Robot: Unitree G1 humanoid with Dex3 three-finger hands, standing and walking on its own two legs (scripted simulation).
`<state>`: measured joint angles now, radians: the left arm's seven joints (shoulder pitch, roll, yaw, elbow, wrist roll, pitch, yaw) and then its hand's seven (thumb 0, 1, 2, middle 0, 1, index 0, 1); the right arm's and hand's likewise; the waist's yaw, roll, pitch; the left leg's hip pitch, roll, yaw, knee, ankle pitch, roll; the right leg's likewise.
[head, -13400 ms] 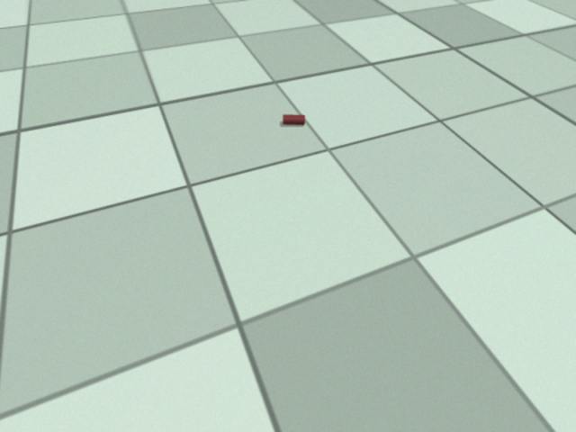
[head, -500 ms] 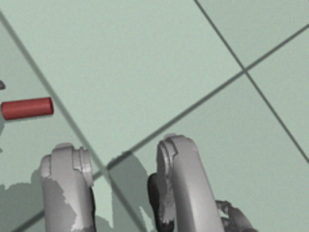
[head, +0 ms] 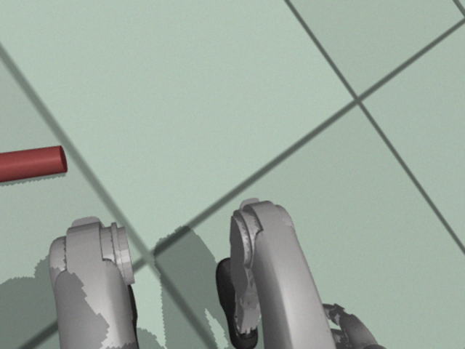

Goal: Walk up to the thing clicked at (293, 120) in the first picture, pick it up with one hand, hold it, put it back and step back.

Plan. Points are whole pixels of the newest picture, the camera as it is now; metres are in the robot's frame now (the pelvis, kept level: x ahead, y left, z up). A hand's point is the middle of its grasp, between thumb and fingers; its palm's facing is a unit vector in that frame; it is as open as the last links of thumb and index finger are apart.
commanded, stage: rise first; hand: left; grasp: from above
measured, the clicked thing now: (27, 163) +0.45 +0.33 -0.29
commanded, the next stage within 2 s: approach in 1.00 s
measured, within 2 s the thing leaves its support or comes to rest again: neither
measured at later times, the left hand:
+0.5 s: hand out of the picture +0.40 +0.37 -0.17, palm faces -0.43 -0.12 -0.89, open 13.7 cm
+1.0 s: hand out of the picture +0.40 +0.37 -0.17, palm faces -0.43 -0.11 -0.90, open 13.5 cm
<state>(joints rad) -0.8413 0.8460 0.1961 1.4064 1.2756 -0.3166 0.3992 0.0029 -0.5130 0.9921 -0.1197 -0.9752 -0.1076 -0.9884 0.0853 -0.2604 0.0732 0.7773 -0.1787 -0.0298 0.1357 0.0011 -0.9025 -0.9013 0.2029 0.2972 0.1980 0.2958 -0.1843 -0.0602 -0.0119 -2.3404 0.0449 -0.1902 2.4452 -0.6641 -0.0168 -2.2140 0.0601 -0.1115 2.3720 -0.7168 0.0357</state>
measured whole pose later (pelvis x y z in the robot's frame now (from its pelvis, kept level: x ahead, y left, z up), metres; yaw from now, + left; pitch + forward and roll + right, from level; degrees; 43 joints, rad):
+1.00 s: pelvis +0.00 +0.00 +0.00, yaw +0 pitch +31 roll -9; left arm -0.82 0.85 0.18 1.38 1.28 -0.32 0.39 0.00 -0.41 0.91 -0.24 -0.85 -0.22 -0.88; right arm 0.09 -0.26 0.08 0.77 -0.17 -0.04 0.14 0.00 -0.90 -0.90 0.20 0.30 0.20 0.30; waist -0.19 -0.06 -0.02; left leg -2.34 0.04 -0.19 2.44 -0.65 -0.02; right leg -2.21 0.06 -0.11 2.37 -0.71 0.04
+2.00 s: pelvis +0.00 +0.00 +0.00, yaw +0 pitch +31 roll -10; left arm -0.87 0.78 0.08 1.37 1.24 -0.28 0.37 0.00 -0.55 1.00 -0.11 -0.96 -0.10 -0.98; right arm 0.12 -0.27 0.10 0.75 -0.16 -0.06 0.15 0.00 -0.90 -0.89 0.20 0.30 0.20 0.30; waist -0.21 -0.05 -0.01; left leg -2.34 0.03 -0.20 2.45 -0.66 -0.02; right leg -2.20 0.06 -0.12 2.37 -0.72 0.04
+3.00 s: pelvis +0.00 +0.01 -0.03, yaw -4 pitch +26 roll -12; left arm -0.94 0.97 0.17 1.69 1.29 -0.26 0.60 0.00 -0.53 1.01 -0.10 -0.93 -0.07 -0.96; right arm 0.05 -0.31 0.23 0.73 -0.29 -0.22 0.24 0.00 -0.90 -0.90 0.20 0.30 0.20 0.30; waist -0.31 -0.14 0.12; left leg -2.36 0.04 -0.27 2.57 -0.69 -0.02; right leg -2.22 0.09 -0.17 2.44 -0.71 0.06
